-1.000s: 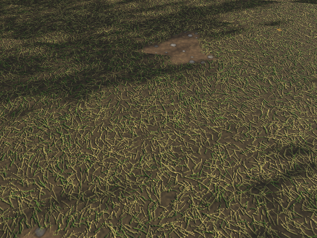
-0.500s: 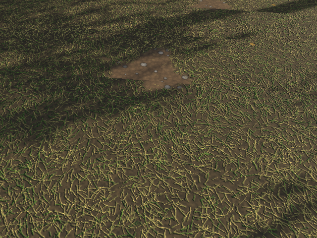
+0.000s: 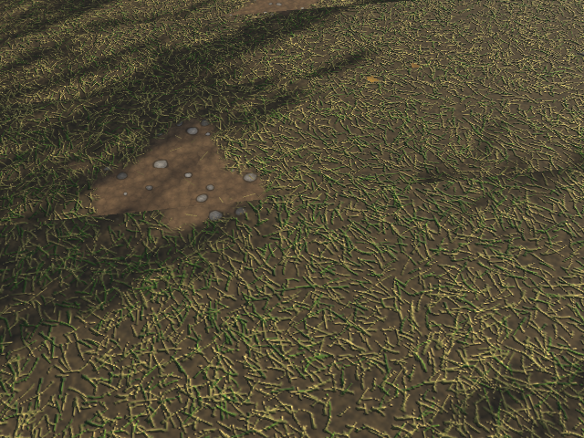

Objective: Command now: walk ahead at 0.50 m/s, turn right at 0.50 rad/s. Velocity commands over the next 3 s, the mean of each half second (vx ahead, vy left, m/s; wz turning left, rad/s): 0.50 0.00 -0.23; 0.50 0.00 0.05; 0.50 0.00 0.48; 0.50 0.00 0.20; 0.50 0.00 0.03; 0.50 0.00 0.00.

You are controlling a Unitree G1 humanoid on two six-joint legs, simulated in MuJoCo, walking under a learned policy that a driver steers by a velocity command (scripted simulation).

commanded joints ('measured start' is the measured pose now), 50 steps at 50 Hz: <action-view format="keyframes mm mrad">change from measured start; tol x32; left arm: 1 -24 166 39 -83 -4 -19 22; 50 -53 78 14 -76 22 -56 2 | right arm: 1 8 -71 -21 -63 -12 10 -8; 50 203 -59 -29 13 40 75 -2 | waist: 1 -37 -55 -52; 14 -47 -121 -89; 17 -111 270 -398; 37 -110 46 27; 43 47 -335 -448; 50 -34 -112 -52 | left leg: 1 -49 7 16 -161 131 -45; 14 228 -92 64 -645 266 87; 17 955 293 -696 -775 -46 338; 23 430 120 -233 -907 183 235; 41 542 74 4 -502 768 129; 43 -42 -153 5 115 -280 47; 50 -25 35 -46 72 30 20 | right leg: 1 24 -245 224 -188 270 -188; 14 257 -263 219 102 471 -55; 18 -511 -80 151 934 -377 61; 38 -359 -158 -25 126 112 61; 41 102 -124 -54 88 132 -14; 43 684 -542 614 21 5 -224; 50 101 -363 108 -225 97 -101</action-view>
